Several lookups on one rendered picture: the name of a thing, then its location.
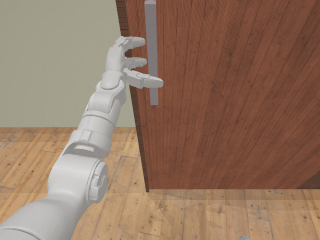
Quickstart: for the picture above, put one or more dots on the handle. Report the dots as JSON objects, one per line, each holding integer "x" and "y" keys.
{"x": 151, "y": 39}

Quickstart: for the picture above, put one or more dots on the robot left hand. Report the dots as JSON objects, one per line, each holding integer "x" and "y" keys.
{"x": 117, "y": 61}

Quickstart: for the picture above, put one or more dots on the left robot forearm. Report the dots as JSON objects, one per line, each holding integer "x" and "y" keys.
{"x": 93, "y": 135}

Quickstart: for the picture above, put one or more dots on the wardrobe door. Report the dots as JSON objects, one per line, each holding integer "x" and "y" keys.
{"x": 315, "y": 179}
{"x": 240, "y": 102}

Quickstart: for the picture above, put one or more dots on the robot left upper arm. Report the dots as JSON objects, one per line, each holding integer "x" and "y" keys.
{"x": 76, "y": 182}

